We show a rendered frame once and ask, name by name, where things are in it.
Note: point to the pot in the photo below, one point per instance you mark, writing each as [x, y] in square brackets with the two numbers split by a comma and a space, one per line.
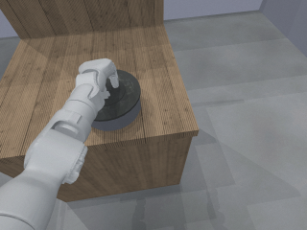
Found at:
[119, 122]

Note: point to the robot left forearm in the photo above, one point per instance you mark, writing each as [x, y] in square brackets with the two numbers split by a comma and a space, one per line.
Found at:
[79, 111]

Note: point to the lid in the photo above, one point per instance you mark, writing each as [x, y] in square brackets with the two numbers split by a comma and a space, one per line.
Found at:
[122, 99]

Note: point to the knob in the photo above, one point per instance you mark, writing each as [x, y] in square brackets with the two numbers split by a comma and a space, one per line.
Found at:
[109, 86]

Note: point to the robot left hand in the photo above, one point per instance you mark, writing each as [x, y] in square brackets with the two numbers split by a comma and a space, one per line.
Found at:
[107, 67]

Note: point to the table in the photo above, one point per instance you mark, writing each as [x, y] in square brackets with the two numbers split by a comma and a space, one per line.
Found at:
[56, 38]

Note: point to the robot left upper arm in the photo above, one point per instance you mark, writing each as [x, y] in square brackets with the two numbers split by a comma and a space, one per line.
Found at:
[27, 201]

